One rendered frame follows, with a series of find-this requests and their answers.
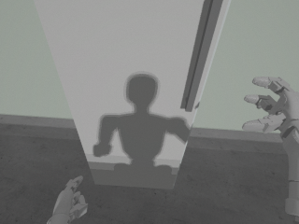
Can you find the robot left hand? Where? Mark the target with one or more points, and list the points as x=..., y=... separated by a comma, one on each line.
x=66, y=200

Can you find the left robot forearm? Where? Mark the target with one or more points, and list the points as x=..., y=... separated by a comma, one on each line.
x=60, y=219

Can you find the fridge door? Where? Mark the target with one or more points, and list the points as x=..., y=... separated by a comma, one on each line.
x=126, y=68

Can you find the handle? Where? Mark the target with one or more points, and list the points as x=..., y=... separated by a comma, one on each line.
x=209, y=29

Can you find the right robot forearm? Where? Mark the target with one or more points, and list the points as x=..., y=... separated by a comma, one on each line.
x=290, y=138

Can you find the robot right hand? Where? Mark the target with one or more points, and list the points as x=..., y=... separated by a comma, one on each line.
x=287, y=105

